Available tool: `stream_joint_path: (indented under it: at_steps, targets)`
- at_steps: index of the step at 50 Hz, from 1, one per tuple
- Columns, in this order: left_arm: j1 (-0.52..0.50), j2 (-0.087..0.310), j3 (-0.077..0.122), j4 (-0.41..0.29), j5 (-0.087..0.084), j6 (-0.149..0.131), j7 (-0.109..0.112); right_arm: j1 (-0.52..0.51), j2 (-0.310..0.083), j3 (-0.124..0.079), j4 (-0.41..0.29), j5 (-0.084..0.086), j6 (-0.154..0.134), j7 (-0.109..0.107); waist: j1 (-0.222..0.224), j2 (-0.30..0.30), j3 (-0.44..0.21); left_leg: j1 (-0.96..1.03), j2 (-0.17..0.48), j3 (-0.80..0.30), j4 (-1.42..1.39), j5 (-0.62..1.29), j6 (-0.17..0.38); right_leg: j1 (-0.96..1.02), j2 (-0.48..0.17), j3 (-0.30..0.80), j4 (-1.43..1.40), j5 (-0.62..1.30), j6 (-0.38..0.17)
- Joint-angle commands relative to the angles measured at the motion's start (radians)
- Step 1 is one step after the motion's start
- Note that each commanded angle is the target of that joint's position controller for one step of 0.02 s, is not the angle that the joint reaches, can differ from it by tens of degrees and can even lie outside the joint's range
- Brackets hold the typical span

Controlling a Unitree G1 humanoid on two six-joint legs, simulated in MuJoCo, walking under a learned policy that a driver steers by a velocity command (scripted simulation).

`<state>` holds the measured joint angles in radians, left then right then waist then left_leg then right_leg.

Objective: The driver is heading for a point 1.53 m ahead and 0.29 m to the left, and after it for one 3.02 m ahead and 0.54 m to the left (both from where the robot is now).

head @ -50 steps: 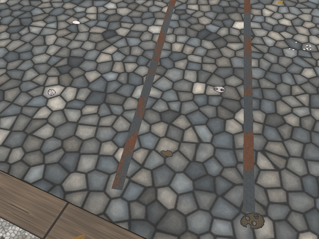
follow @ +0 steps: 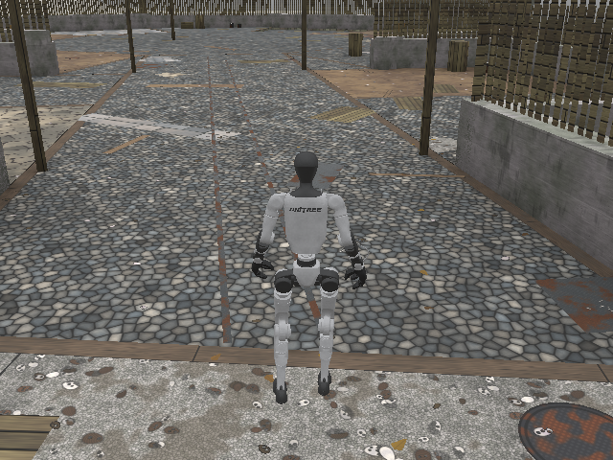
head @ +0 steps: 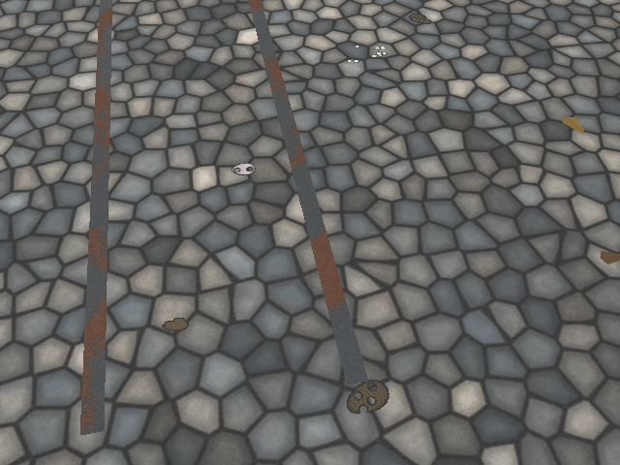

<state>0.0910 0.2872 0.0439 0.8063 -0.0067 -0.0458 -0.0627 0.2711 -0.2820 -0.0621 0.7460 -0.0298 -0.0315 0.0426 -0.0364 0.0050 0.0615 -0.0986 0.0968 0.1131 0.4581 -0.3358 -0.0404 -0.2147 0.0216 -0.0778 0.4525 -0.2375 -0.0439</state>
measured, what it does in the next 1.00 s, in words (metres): walks ahead: left foot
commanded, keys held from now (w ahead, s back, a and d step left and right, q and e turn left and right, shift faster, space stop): q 0.50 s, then no key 0.08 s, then w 0.04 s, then w+e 0.38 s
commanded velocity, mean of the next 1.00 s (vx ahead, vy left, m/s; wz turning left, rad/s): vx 0.11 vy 0.00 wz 0.21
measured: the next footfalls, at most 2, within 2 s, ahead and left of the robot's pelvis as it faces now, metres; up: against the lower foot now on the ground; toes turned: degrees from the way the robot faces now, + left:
left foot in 0.36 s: -0.02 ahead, +0.16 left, +0.00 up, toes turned +14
right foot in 1.04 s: +0.26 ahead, -0.05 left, +0.00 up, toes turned +9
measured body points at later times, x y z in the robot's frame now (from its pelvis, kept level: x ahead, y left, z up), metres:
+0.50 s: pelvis -0.03 +0.06 +0.01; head +0.00 +0.09 +0.46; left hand +0.05 +0.38 -0.09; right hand +0.15 -0.18 -0.08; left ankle -0.06 +0.15 -0.74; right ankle +0.00 -0.09 -0.69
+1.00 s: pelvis +0.09 +0.05 +0.00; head +0.12 +0.05 +0.45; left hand +0.16 +0.31 -0.12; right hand +0.16 -0.20 -0.13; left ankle -0.06 +0.15 -0.74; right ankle +0.22 -0.05 -0.72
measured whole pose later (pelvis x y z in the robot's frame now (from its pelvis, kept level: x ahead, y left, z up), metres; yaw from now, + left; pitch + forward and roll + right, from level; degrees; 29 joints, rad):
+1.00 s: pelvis +0.09 +0.05 +0.00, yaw +12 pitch +0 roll +0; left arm 0.24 0.25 0.03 0.80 0.05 -0.08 -0.08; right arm 0.40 -0.24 0.00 0.83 -0.07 -0.07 0.01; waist -0.05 -0.01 0.05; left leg 0.11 0.03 0.04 0.19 -0.30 -0.01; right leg -0.43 -0.03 -0.03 0.57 -0.11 -0.09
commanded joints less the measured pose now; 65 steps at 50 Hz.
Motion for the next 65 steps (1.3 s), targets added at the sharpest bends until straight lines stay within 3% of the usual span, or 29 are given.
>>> stream_joint_path:
  at_steps: [1,2,3,6,8,11,15,18,19,20,21,22,23,25,29,33,36,42,50,52,53,54,55,56,57,58,60,62,65]
  targets:
    - [0.125,0.275,0.105,-0.047,0.008,-0.02,0.035,-0.038,-0.157,-0.038,-0.083,-0.007,-0.028,-0.034,0.087,-0.122,-0.122,-0.289,-0.045,-0.022,0.172,-0.068,0.012,0.29,-0.31,0.267,-0.081,0.587,-0.23]
    - [0.182,0.254,0.109,-0.046,0.028,-0.033,0.056,-0.053,-0.144,-0.037,-0.085,-0.022,-0.033,-0.048,0.13,-0.189,-0.113,-0.359,-0.051,-0.068,0.411,-0.321,-0.005,0.288,-0.395,0.337,-0.156,0.534,-0.306]
    - [0.169,0.204,0.1,-0.059,0.044,-0.054,0.078,-0.01,-0.129,-0.032,-0.057,-0.027,-0.039,-0.055,0.111,-0.177,-0.098,-0.362,-0.016,-0.145,0.619,-0.393,0.001,0.22,-0.431,0.333,-0.205,0.429,-0.325]
    - [-0.023,0.102,0.069,-0.115,0.028,-0.07,0.094,-0.015,-0.109,-0.031,-0.037,-0.035,-0.05,-0.061,0.005,-0.087,-0.021,-0.273,-0.006,-0.162,0.683,-0.27,0.013,0.013,-0.351,0.161,-0.298,0.246,-0.252]
    - [-0.065,0.124,0.078,-0.137,0.034,-0.062,0.109,-0.004,-0.059,-0.011,-0.03,-0.033,-0.034,-0.032,-0.015,-0.049,-0.023,-0.223,0.002,-0.128,0.508,-0.163,0.009,0.026,-0.293,0.065,-0.309,0.238,-0.197]
    - [0.029,0.178,0.108,-0.137,0.047,-0.055,0.12,-0.031,-0.058,0.001,-0.042,-0.024,-0.003,0.018,0.052,-0.067,-0.046,-0.234,0.014,-0.121,0.317,-0.135,0.003,0.16,-0.328,0.051,-0.306,0.243,-0.213]
    - [0.008,0.172,0.111,-0.166,0.058,-0.044,0.113,-0.01,-0.1,-0.009,-0.038,-0.012,-0.008,0.03,0.046,-0.075,-0.06,-0.191,0.005,-0.105,0.157,-0.003,0.044,0.179,-0.373,0.046,-0.287,0.124,-0.208]
    - [-0.013,0.137,0.089,-0.152,0.054,-0.026,0.113,-0.005,-0.132,-0.037,-0.053,0.012,-0.041,0.047,0.02,-0.057,-0.084,-0.018,-0.07,-0.072,-0.056,0.23,0.133,0.081,-0.328,-0.015,-0.182,-0.016,-0.118]
    - [0.047,0.099,0.079,-0.136,0.049,-0.022,0.112,0.019,-0.156,-0.048,-0.06,0.009,-0.052,0.043,0.023,0.031,-0.117,0.055,-0.018,-0.148,-0.124,0.441,0.203,0.053,-0.263,-0.081,-0.062,-0.079,-0.05]
    - [0.059,0.035,0.061,-0.215,0.038,-0.032,0.115,0.025,-0.295,-0.08,-0.086,0.025,-0.07,0.018,0.054,0.257,-0.139,0.117,0.221,-0.521,-0.185,0.669,0.422,-0.114,-0.073,-0.193,0.154,-0.225,0.058]
    - [-0.006,0.103,0.073,-0.202,0.057,-0.047,0.109,0.092,-0.292,-0.093,-0.065,-0.012,-0.094,-0.001,-0.025,0.164,-0.076,0.15,0.24,-0.6,-0.231,0.508,0.446,-0.272,-0.041,-0.007,0.265,-0.361,0.078]
    - [-0.014,0.109,0.074,-0.193,0.057,-0.046,0.106,0.073,-0.257,-0.09,-0.043,-0.028,-0.116,-0.018,-0.006,0.139,-0.053,0.145,0.205,-0.522,-0.235,0.436,0.385,-0.33,-0.066,0.078,0.344,-0.332,0.071]
    - [0.012,0.154,0.093,-0.175,0.053,-0.042,0.111,0.041,-0.214,-0.08,-0.044,-0.022,-0.114,-0.024,0.015,0.119,-0.073,0.159,0.179,-0.47,-0.23,0.446,0.357,-0.343,-0.07,0.096,0.415,-0.306,0.075]
    - [0.011,0.138,0.088,-0.174,0.066,-0.032,0.119,-0.004,-0.159,-0.054,-0.059,0.012,-0.097,-0.021,0.051,0.117,-0.069,0.091,0.157,-0.425,-0.242,0.49,0.325,-0.308,-0.073,0.12,0.498,-0.255,0.075]
    - [0.127,0.111,0.077,-0.104,0.046,-0.007,0.085,-0.057,-0.159,-0.051,-0.116,-0.009,-0.083,-0.008,0.078,0.09,-0.065,-0.009,0.119,-0.342,-0.26,0.549,0.32,-0.211,-0.054,0.096,0.504,-0.065,0.109]
    - [0.126,0.094,0.049,-0.054,0.071,0.021,0.054,0.102,-0.134,-0.045,-0.062,-0.001,-0.081,-0.005,-0.026,0.102,0.007,0.149,0.156,-0.447,-0.34,-0.058,0.292,-0.389,-0.096,0.103,0.38,-0.053,0.119]
    - [0.076,0.091,0.034,-0.062,0.07,0.002,0.048,0.138,-0.123,-0.033,-0.044,-0.011,-0.076,-0.018,-0.07,0.102,0.006,0.275,0.205,-0.482,-0.354,-0.12,0.295,-0.511,-0.108,0.12,0.307,-0.055,0.078]
    - [0.092,0.063,0.017,-0.061,0.084,-0.024,0.012,0.095,-0.108,0.001,-0.024,-0.032,-0.07,-0.038,-0.047,0.097,0.038,0.179,0.192,-0.328,-0.41,-0.057,0.278,-0.423,-0.087,0.076,0.225,0.029,0.001]
    - [0.07,0.051,0.008,-0.094,0.044,-0.07,-0.025,0.074,-0.134,0.029,0.04,-0.044,-0.05,-0.033,0.008,0.091,0.074,0.024,0.183,-0.144,-0.291,0.024,0.222,-0.129,-0.024,0.018,0.109,0.167,-0.077]
    - [0.187,0.116,0.037,-0.074,0.025,-0.102,-0.016,0.081,-0.12,0.043,0.057,-0.068,-0.064,-0.037,0.076,0.036,-0.008,-0.054,0.104,-0.053,-0.024,0.24,0.176,0.105,0.027,0.018,0.108,0.146,-0.119]
    - [0.327,0.178,0.051,-0.047,0.039,-0.113,0.005,0.161,-0.027,0.072,0.039,-0.095,-0.073,-0.038,0.08,-0.137,-0.208,-0.183,-0.027,0.03,0.314,0.156,0.091,0.398,-0.09,0.249,0.113,0.23,-0.255]
    - [0.52,0.193,0.041,-0.035,0.056,-0.109,0.012,0.193,0.029,0.099,0.006,-0.101,-0.094,-0.015,0.148,-0.26,-0.392,-0.503,-0.183,-0.078,0.597,-0.29,0.038,0.744,-0.304,0.752,-0.067,0.008,-0.439]
    - [0.596,0.147,0.038,0.016,0.085,-0.118,0.009,-0.051,-0.045,0.072,-0.021,-0.063,-0.101,-0.001,0.247,-0.146,-0.087,-0.777,-0.145,-0.224,0.772,-0.254,0.079,0.617,-0.281,0.772,-0.172,-0.159,-0.316]
    - [0.529,0.138,0.034,0.014,0.073,-0.12,0.009,-0.108,-0.084,0.061,-0.025,-0.046,-0.109,-0.018,0.22,-0.099,0.01,-0.804,-0.089,-0.242,0.863,-0.167,0.096,0.445,-0.275,0.686,-0.164,-0.204,-0.271]
    - [0.459,0.1,0.018,0.004,0.067,-0.111,0.011,-0.077,-0.117,0.052,-0.015,-0.056,-0.112,-0.032,0.165,-0.056,-0.021,-0.731,-0.054,-0.245,0.854,-0.105,0.104,0.342,-0.259,0.654,-0.173,-0.182,-0.283]
    - [0.395,0.058,-0.004,0.002,0.065,-0.11,0.006,-0.065,-0.086,0.065,-0.021,-0.075,-0.11,-0.038,0.103,-0.053,-0.011,-0.671,-0.019,-0.251,0.823,-0.049,0.109,0.223,-0.25,0.603,-0.174,-0.123,-0.281]
    - [0.23,0.014,-0.027,-0.052,0.07,-0.106,0.007,-0.045,-0.059,0.073,-0.012,-0.079,-0.084,-0.037,0.02,-0.035,0.003,-0.565,0.021,-0.249,0.724,0.026,0.101,0.021,-0.217,0.535,-0.235,-0.054,-0.271]
    - [0.175,0.034,-0.018,-0.077,0.067,-0.114,0.009,-0.076,-0.081,0.069,-0.024,-0.061,-0.062,-0.036,0.016,-0.03,-0.001,-0.543,0.017,-0.224,0.583,0.095,0.068,-0.044,-0.174,0.46,-0.263,0.005,-0.264]
    - [0.242,0.097,0.003,-0.052,0.098,-0.114,0.002,-0.135,-0.01,0.104,-0.051,-0.07,-0.039,-0.008,0.052,-0.008,-0.029,-0.491,0.008,-0.154,0.456,0.374,0.034,-0.109,-0.104,0.313,-0.159,0.299,-0.251]
Velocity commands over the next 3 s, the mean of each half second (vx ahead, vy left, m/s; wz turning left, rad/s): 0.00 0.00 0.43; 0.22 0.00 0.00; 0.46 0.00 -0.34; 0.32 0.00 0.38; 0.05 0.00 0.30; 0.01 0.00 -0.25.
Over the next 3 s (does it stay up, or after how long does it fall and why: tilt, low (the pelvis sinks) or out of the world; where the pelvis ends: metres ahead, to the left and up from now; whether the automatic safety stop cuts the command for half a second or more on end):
stays up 0.79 0.06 -0.11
